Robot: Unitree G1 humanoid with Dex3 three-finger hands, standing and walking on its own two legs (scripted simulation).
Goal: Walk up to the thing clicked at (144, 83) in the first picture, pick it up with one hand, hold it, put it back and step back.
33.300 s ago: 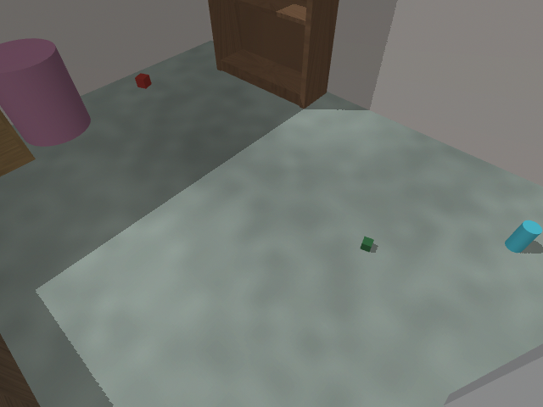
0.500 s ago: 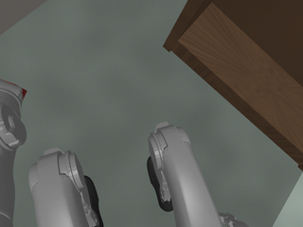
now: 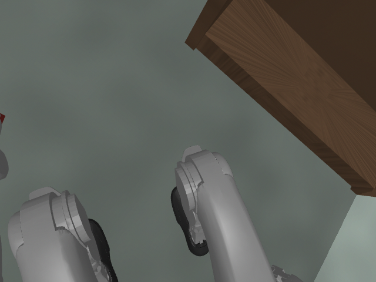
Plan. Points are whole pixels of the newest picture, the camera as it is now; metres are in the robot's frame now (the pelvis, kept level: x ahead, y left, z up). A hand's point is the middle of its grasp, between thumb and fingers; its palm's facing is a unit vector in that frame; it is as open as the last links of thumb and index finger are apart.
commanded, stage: rest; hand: left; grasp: from above
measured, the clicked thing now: out of the picture +0.47 +0.33 -0.22
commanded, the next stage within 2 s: open in 1.20 s
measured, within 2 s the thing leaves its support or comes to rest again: rests again in 0.86 s
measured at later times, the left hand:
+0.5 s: hand out of the picture +0.46 +0.32 -0.22, palm faces -0.19 -0.40 -0.90, open 9.8 cm
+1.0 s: hand out of the picture +0.47 +0.31 -0.24, palm faces -0.16 -0.41 -0.90, open 9.8 cm
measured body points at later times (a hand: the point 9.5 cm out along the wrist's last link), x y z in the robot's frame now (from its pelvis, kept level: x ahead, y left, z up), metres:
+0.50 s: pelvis +0.00 +0.01 +0.00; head +0.30 +0.08 +0.33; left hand +0.47 +0.33 -0.17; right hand -0.01 -0.25 -0.06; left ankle +0.07 +0.14 -0.29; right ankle +0.10 -0.12 -0.29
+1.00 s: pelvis +0.00 +0.01 +0.01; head +0.31 +0.09 +0.31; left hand +0.48 +0.33 -0.19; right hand -0.03 -0.23 -0.04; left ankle +0.07 +0.14 -0.29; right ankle +0.10 -0.12 -0.29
